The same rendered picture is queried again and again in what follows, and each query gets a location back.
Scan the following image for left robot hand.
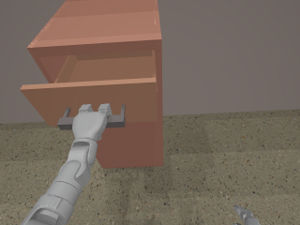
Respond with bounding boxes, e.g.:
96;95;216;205
72;103;113;142

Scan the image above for cabinet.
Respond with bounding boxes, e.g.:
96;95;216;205
27;0;164;169

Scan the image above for robot left forearm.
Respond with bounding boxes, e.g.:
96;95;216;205
21;138;98;225

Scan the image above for handle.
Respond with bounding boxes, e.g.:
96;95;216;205
57;104;126;130

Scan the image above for drawer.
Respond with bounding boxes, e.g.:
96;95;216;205
20;50;158;127

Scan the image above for right robot hand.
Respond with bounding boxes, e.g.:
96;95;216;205
233;204;261;225

